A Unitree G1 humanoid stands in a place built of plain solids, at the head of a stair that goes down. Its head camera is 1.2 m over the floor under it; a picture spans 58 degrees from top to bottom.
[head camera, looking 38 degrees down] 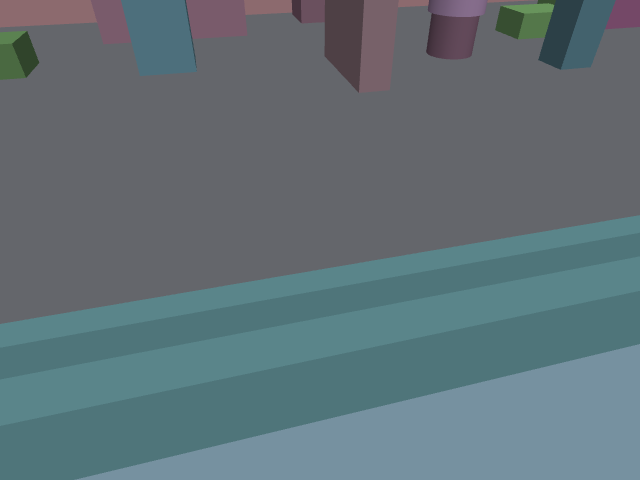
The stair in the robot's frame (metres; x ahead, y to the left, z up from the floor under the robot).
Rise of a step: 0.15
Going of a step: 0.32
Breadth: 6.24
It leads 14 degrees to the left of straight ahead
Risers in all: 5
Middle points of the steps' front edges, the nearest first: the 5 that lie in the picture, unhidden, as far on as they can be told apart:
0.91 -0.92 0.00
1.22 -0.84 -0.15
1.53 -0.76 -0.30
1.84 -0.68 -0.45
2.16 -0.60 -0.60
